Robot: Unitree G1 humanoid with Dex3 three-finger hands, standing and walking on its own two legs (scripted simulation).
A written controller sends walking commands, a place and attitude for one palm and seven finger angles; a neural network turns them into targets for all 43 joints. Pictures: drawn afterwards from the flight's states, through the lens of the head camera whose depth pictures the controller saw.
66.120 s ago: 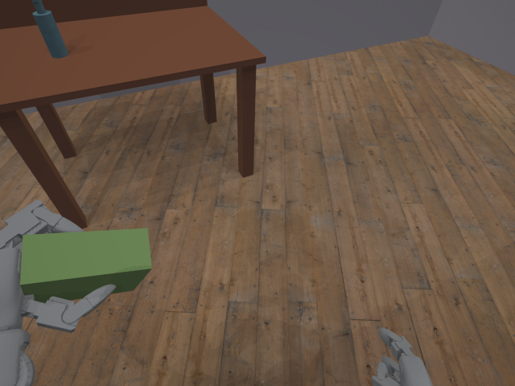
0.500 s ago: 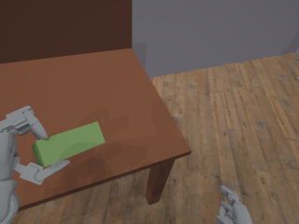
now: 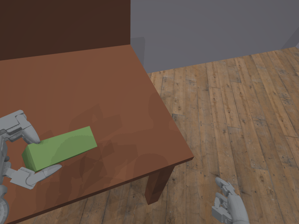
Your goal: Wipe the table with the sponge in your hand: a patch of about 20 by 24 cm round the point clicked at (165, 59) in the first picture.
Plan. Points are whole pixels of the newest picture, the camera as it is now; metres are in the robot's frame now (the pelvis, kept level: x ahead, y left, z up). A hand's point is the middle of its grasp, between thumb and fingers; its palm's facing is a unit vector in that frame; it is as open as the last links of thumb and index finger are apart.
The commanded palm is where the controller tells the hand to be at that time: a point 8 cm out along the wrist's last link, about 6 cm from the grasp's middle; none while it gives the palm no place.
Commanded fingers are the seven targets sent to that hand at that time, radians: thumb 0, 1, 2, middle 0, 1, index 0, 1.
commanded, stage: come to a stop and stand still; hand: left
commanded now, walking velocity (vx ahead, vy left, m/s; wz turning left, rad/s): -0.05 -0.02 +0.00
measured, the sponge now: (67, 147) +0.25 +0.21 +0.09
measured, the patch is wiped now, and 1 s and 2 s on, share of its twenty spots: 0.95 0.95 0.95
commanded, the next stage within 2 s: look again from close up in 1.28 s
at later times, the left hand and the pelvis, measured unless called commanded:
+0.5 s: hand (36, 170) +0.18 +0.23 +0.14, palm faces +0.31 -0.86 -0.39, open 8.8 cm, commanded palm +0.13 +0.27 +0.17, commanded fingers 0.00 0.10 1.30 -1.20 -1.60 -1.20 -1.60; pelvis -0.03 -0.01 +0.00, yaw +0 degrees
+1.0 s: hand (38, 150) +0.22 +0.24 +0.15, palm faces +0.35 -0.87 -0.35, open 8.8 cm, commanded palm +0.15 +0.27 +0.17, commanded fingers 0.00 0.10 1.30 -1.20 -1.60 -1.20 -1.60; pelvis +0.00 -0.01 +0.00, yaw +0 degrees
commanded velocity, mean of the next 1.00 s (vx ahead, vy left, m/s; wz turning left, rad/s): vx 0.00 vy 0.00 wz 0.00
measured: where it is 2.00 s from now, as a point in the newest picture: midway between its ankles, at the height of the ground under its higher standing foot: outside the picture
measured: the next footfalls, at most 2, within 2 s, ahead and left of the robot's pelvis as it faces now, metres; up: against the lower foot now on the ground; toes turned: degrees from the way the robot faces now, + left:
none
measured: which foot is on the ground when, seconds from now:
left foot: down 0.00-1.00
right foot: down 0.00-1.00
